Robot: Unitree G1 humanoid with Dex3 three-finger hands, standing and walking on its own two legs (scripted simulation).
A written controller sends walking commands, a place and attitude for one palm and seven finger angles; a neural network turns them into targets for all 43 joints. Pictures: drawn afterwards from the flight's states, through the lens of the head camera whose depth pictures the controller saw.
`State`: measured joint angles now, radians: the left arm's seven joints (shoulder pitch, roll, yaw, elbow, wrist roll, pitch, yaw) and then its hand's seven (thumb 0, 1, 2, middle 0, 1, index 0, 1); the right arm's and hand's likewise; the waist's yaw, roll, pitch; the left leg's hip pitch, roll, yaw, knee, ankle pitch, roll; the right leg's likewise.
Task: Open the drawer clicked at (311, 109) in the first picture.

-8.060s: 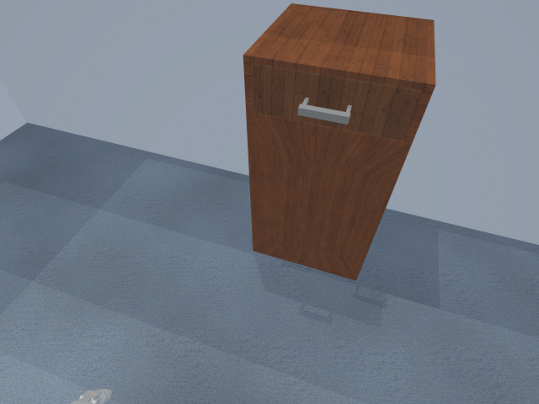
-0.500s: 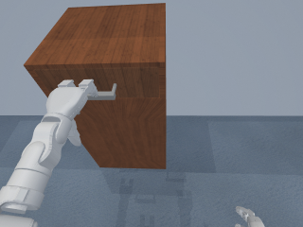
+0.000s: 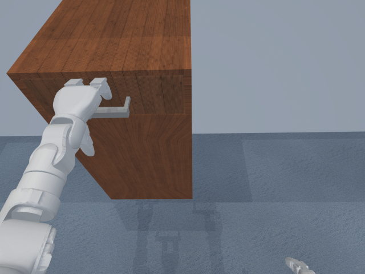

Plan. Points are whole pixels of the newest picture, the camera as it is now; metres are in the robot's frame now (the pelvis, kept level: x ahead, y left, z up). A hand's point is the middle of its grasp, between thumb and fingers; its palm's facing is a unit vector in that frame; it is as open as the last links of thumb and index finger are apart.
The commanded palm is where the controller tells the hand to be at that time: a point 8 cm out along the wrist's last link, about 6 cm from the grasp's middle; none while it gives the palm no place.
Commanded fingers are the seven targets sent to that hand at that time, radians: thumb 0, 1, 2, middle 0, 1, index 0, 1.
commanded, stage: move the hooked fingers above the handle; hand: left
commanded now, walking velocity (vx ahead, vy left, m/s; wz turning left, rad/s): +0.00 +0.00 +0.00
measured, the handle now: (106, 106) +0.52 +0.24 +0.04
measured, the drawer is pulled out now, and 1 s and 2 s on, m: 0.00 0.00 0.00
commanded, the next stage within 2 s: none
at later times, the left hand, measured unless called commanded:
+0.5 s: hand (104, 105) +0.48 +0.22 +0.08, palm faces +0.01 -0.03 -1.00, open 13.7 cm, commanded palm +0.45 +0.25 +0.14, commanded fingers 0.00 -0.50 0.30 -0.30 -1.20 -0.30 -1.20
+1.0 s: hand (107, 101) +0.48 +0.21 +0.09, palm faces +0.06 -0.05 -1.00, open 13.7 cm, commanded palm +0.45 +0.25 +0.15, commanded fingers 0.00 -0.50 0.30 -0.30 -1.20 -0.30 -1.20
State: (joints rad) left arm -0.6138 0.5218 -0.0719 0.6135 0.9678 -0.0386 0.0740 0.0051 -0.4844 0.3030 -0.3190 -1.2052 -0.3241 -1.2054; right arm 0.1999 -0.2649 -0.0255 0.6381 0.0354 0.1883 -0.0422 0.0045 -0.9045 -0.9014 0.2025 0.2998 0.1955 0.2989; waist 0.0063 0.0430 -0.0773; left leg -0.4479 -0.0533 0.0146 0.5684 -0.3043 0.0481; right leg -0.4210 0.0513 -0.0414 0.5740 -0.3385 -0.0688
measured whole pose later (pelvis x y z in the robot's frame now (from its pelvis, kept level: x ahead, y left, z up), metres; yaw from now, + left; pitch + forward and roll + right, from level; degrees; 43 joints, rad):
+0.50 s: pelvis -0.01 +0.02 +0.00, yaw -3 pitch +15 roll -1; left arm -0.79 0.50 -0.04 0.90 1.03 -0.05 0.19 0.01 -0.48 0.30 -0.39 -1.25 -0.33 -1.22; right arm 0.33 -0.26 -0.03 0.68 0.03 0.20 -0.04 0.00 -0.90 -0.90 0.20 0.30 0.20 0.30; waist -0.07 0.06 -0.12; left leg -0.55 -0.05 0.06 0.60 -0.31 0.08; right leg -0.53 0.05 0.00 0.60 -0.32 -0.04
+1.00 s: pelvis -0.01 +0.02 -0.01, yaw -2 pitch +15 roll -1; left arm -0.84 0.48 -0.07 0.90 1.03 -0.06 0.22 0.00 -0.48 0.30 -0.39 -1.26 -0.33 -1.22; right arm 0.28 -0.27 -0.03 0.66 0.02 0.16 -0.03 0.00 -0.90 -0.90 0.20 0.30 0.20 0.30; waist -0.06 0.05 -0.12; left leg -0.56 -0.05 0.05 0.62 -0.31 0.08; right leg -0.53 0.05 -0.01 0.61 -0.33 -0.04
